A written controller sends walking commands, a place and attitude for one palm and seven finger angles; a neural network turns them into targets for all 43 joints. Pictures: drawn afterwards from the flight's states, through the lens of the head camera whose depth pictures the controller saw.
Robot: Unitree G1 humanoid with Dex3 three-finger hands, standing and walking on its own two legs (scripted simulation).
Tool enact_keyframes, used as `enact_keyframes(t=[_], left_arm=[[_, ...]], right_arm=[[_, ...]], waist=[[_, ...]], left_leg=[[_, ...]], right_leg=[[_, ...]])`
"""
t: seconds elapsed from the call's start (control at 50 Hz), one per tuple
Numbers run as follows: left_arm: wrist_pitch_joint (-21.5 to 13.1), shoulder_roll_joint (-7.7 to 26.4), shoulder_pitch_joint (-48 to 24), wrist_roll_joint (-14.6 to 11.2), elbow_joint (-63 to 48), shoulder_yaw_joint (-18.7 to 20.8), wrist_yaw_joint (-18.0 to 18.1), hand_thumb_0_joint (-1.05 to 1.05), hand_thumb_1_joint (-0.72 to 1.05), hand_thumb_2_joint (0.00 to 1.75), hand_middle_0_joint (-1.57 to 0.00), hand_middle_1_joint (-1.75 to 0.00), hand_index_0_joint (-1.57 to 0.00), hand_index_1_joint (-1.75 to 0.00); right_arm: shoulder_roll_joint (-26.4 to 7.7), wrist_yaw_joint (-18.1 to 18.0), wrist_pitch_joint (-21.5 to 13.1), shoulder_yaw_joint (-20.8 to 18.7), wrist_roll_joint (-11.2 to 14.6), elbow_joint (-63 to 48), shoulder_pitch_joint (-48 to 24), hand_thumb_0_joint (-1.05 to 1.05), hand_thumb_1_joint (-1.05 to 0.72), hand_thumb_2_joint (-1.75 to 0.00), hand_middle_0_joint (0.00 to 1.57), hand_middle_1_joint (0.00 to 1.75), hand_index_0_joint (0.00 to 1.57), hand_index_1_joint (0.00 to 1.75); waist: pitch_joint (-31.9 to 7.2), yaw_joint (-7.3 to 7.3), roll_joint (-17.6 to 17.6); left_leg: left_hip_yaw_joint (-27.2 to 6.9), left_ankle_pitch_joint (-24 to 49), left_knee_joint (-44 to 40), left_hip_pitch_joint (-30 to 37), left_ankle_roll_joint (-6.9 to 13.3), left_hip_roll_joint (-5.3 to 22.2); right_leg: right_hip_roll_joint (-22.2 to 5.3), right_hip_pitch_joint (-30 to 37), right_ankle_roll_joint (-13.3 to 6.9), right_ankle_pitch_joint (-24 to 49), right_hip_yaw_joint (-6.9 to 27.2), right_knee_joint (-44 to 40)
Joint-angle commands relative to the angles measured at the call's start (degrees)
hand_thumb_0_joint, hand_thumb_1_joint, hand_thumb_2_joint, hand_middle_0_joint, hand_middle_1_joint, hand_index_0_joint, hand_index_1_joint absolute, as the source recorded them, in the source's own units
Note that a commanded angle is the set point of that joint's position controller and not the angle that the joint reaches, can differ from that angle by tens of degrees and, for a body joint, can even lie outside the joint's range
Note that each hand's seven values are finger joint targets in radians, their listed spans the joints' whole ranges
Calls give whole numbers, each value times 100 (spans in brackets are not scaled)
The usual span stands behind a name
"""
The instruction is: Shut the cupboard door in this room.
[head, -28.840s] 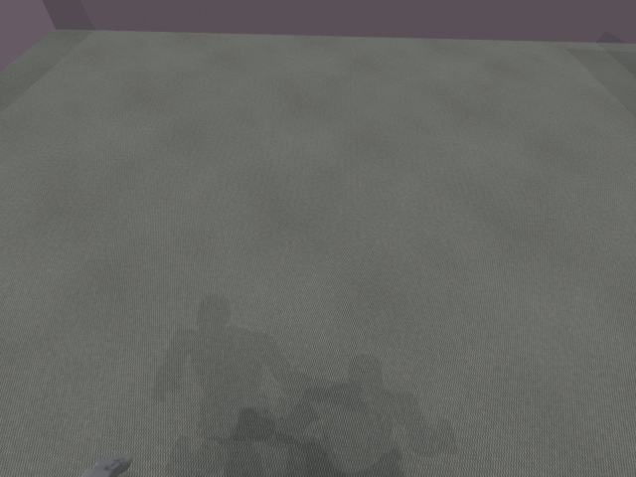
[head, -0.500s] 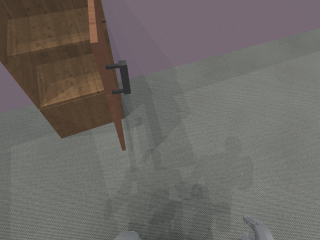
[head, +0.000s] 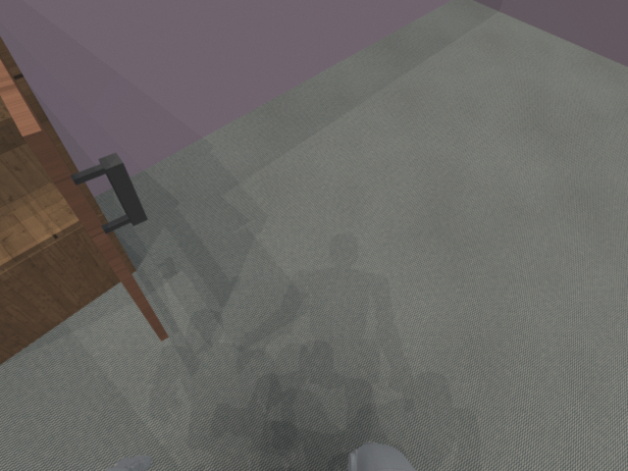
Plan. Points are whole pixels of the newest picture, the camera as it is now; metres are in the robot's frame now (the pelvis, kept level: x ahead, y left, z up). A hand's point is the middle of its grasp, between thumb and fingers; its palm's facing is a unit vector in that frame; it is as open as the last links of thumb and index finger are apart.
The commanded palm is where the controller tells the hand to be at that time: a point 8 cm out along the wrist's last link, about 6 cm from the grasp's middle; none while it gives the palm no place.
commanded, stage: walk to a spot facing it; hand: left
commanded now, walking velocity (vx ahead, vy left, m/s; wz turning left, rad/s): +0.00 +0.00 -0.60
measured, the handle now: (111, 198) +0.46 +0.32 +0.02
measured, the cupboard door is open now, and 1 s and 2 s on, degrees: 80 80 80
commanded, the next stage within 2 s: none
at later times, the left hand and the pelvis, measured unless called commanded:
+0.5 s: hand (224, 455) +0.15 +0.12 -0.15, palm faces -0.26 -0.92 -0.28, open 7.4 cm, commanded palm none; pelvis +0.02 -0.06 +0.00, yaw -18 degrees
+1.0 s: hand (226, 372) +0.27 +0.14 -0.17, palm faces -0.49 -0.85 -0.20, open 7.4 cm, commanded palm none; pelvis +0.12 -0.02 +0.01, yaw -35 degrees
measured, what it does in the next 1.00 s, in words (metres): walks ahead, turning right: right foot, then left foot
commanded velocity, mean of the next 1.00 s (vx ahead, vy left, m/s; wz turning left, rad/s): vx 0.15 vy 0.00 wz -0.60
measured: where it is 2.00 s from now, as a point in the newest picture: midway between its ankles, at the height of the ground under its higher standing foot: (399, 394)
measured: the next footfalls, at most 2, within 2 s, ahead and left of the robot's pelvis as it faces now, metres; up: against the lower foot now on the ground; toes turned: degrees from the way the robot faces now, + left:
right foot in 0.20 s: +0.05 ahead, -0.14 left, +0.00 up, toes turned -14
left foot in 0.76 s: +0.14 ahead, +0.07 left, +0.00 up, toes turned -23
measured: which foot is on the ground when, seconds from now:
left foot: down 0.00-0.20, up 0.22-0.74, down 0.76-1.00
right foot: up 0.00-0.18, down 0.20-0.76, up 0.78-1.00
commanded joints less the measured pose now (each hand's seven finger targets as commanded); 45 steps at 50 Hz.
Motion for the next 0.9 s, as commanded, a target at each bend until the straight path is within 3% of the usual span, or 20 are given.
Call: enact_keyframes(t=[0.0, 0.08, 0.14, 0.16, 0.18, 0.2, 0.24, 0.26, 0.32, 0.46, 0.62, 0.66, 0.68, 0.7, 0.72, 0.74, 0.76, 0.78, 0.82, 0.88], left_arm=[[-173, 176, -633, -20, -671, -27, -28, 0, 90, 90, -20, -30, -20, -30], [-237, 116, -555, -14, -717, -53, -3, 0, 90, 90, -20, -30, -20, -30], [-350, 364, 243, -14, -559, 13, 77, 0, 90, 90, -20, -30, -20, -30], [-435, 744, 865, 13, -403, 89, 126, 0, 90, 90, -20, -30, -20, -30], [-474, 1419, 1283, -8, -306, 235, 216, 0, 90, 90, -20, -30, -20, -30], [-435, 1452, 1334, -147, -232, 220, 279, 0, 90, 90, -20, -30, -20, -30], [-363, 1062, 425, -137, -519, 173, 342, 0, 90, 90, -20, -30, -20, -30], [-373, 948, 167, -124, -616, 111, 323, 0, 90, 90, -20, -30, -20, -30], [-475, 870, 97, -109, -639, 54, 264, 0, 90, 90, -20, -30, -20, -30], [-507, 892, 613, -71, -526, 106, 198, 0, 90, 90, -20, -30, -20, -30], [-523, 971, 1018, -27, -372, 159, 152, 0, 90, 90, -20, -30, -20, -30], [-526, 992, 859, -26, -403, 166, 153, 0, 90, 90, -20, -30, -20, -30], [-515, 983, 629, -43, -422, 165, 144, 0, 90, 90, -20, -30, -20, -30], [-508, 825, 425, -76, -479, 131, 132, 0, 90, 90, -20, -30, -20, -30], [-499, 422, 463, -132, -595, 28, 87, 0, 90, 90, -20, -30, -20, -30], [-536, 282, 405, -109, -686, 1, 42, 0, 90, 90, -20, -30, -20, -30], [-515, 498, 227, -38, -703, 78, 8, 0, 90, 90, -20, -30, -20, -30], [-471, 597, 405, 10, -542, 144, -28, 0, 90, 90, -20, -30, -20, -30], [-422, 486, 528, 41, -354, 177, -126, 0, 90, 90, -20, -30, -20, -30], [-398, 208, 682, 41, -246, 105, -152, 0, 90, 90, -20, -30, -20, -30]], right_arm=[[-1106, -57, -107, -319, -58, -140, 398, 0, -90, -90, 20, 30, 20, 30], [-1205, 0, -77, -350, -62, -69, 284, 0, -90, -90, 20, 30, 20, 30], [-1273, 59, -66, -359, -3, -147, 148, 0, -90, -90, 20, 30, 20, 30], [-1212, 97, -32, -321, 44, -262, 78, 0, -90, -90, 20, 30, 20, 30], [-780, 120, 28, -205, 64, -615, -180, 0, -90, -90, 20, 30, 20, 30], [-887, 47, 130, -195, 67, -717, -508, 0, -90, -90, 20, 30, 20, 30], [-783, 61, 227, -216, 40, -656, -678, 0, -90, -90, 20, 30, 20, 30], [-820, 87, 246, -231, -1, -577, -663, 0, -90, -90, 20, 30, 20, 30], [-844, 101, 285, -249, -40, -451, -393, 0, -90, -90, 20, 30, 20, 30], [-905, 65, 246, -235, -26, -677, -952, 0, -90, -90, 20, 30, 20, 30], [-866, 123, 44, -141, -3, -1072, -1725, 0, -90, -90, 20, 30, 20, 30], [-855, 108, -42, -140, 30, -1032, -1446, 0, -90, -90, 20, 30, 20, 30], [-855, 92, -81, -148, 37, -903, -1032, 0, -90, -90, 20, 30, 20, 30], [-1007, 47, -142, -176, 44, -710, -488, 0, -90, -90, 20, 30, 20, 30], [-1548, -1, -190, -280, -7, -600, -56, 0, -90, -90, 20, 30, 20, 30], [-1981, 15, -142, -398, -24, -614, 186, 0, -90, -90, 20, 30, 20, 30], [-1929, 19, -107, -355, -46, -676, 35, 0, -90, -90, 20, 30, 20, 30], [-1525, 37, -124, -252, -60, -739, -369, 0, -90, -90, 20, 30, 20, 30], [-1232, 29, -192, -167, -54, -768, -633, 0, -90, -90, 20, 30, 20, 30], [-984, 10, -313, -110, -20, -571, -160, 0, -90, -90, 20, 30, 20, 30]], waist=[[-547, -193, 1169], [-606, -117, 1227], [-965, 320, 792], [-1330, 646, -42], [-1509, 776, -1633], [-1482, 763, -1109], [-674, 453, -535], [-451, 327, -288], [-458, 107, -402], [-818, 259, -623], [-807, 568, -712], [-847, 425, -678], [-947, 191, -626], [-1074, -87, -235], [-1249, -288, 1213], [-961, -359, 2239], [-443, -351, 1713], [-107, -58, 1458], [297, 175, 1239], [86, 208, 1058]], left_leg=[[-1087, 4218, -478, 1211, 417, 1836], [-651, 4646, -123, 941, 257, 1892], [-214, 4976, 1083, 400, -155, 1823], [11, 3669, 2377, -616, -481, 1535], [-118, -1287, 4018, -2443, -900, 358], [-1173, -1815, 4509, -2501, -811, 249], [-1525, -996, 4546, -2603, -759, 512], [-1564, -585, 4456, -2510, -792, 496], [-1607, -24, 4152, -2317, -862, 357], [-1754, 73, 3615, -2486, -969, 159], [-1611, -559, 1708, -1962, -833, -161], [-1608, -564, 828, -1188, -726, -262], [-1561, -168, 171, -445, -690, -318], [-1631, 279, -622, 839, -618, -132], [-2895, -697, -1289, 1938, -411, 1164], [-4231, -1366, -1689, 1790, -56, 2359], [-4286, -1761, -1976, 945, 240, 2632], [-3775, -1761, -2092, 363, 129, 2230], [-2766, -1085, -2043, -120, -152, 1670], [-1752, 868, -1688, 278, -375, 1285]], right_leg=[[-179, -666, -134, -155, -159, -806], [-4, 94, -369, -151, -441, -1691], [92, 1461, -592, 868, -483, -2963], [-516, 2739, -871, 2333, 311, -3613], [-2136, 3596, -1689, 5295, 2815, -3731], [-2271, 3241, -2040, 5723, 2599, -3779], [-1696, 2231, -1777, 3296, 2107, -4065], [-1422, 1859, -1569, 2907, 1859, -4163], [-1025, 1556, -1263, 2947, 1534, -4287], [-788, 1992, -1277, 3161, 1877, -4106], [-798, 2057, -1631, 1124, 2845, -4435], [-778, 1670, -1573, 1044, 2937, -4263], [-591, 1254, -1395, 824, 2775, -4042], [-219, 367, -1108, 378, 2427, -3551], [549, -852, -791, -508, 1599, -2367], [670, -1625, -472, -1222, 641, -1050], [233, -1614, -425, -954, 675, -422], [117, -1397, -386, -439, 636, -93], [-13, -1283, -327, 276, 393, 448], [-31, -1338, -246, 970, 241, 823]])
